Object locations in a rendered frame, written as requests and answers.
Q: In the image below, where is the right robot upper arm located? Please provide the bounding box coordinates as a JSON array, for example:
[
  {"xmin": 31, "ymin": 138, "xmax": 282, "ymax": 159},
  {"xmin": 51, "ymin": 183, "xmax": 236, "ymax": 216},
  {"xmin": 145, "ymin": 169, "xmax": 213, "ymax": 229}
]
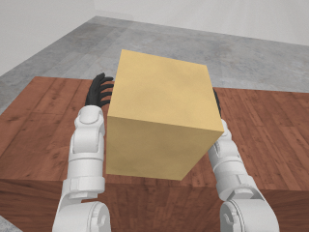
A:
[{"xmin": 219, "ymin": 199, "xmax": 279, "ymax": 232}]

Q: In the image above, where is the robot left hand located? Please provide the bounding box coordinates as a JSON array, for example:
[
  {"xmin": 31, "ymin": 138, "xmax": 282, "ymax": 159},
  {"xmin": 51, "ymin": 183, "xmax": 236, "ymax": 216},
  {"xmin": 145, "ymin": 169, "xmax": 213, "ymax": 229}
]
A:
[{"xmin": 84, "ymin": 72, "xmax": 114, "ymax": 108}]

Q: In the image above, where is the pedestal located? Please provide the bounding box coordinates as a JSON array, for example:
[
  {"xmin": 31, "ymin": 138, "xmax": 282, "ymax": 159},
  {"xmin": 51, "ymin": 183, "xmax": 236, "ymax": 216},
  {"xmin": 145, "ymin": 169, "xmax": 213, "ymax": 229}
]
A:
[{"xmin": 0, "ymin": 76, "xmax": 309, "ymax": 232}]

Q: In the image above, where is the robot right hand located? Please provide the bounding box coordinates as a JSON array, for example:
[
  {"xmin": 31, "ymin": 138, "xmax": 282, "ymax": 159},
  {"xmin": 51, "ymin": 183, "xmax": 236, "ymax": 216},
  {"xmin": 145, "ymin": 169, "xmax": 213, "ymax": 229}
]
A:
[{"xmin": 212, "ymin": 88, "xmax": 222, "ymax": 119}]

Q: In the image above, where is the left robot upper arm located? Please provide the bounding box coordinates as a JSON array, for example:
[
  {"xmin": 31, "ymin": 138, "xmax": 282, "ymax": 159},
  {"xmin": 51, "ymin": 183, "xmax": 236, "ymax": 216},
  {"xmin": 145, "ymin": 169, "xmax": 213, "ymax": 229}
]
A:
[{"xmin": 52, "ymin": 201, "xmax": 111, "ymax": 232}]

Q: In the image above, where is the robot right forearm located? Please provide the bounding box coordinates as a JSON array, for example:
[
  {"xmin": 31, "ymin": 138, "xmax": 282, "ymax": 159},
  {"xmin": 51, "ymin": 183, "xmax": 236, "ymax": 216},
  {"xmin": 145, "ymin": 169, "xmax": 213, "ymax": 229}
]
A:
[{"xmin": 208, "ymin": 119, "xmax": 280, "ymax": 232}]

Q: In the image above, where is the carton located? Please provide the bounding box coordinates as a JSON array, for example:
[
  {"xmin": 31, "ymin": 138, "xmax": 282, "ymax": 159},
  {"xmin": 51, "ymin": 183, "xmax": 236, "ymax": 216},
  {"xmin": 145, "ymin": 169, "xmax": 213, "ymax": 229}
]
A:
[{"xmin": 105, "ymin": 49, "xmax": 225, "ymax": 181}]

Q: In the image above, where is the robot left forearm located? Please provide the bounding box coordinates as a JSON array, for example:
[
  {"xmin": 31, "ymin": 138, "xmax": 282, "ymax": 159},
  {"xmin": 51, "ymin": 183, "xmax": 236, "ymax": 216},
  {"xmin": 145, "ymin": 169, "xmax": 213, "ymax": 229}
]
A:
[{"xmin": 52, "ymin": 105, "xmax": 105, "ymax": 232}]

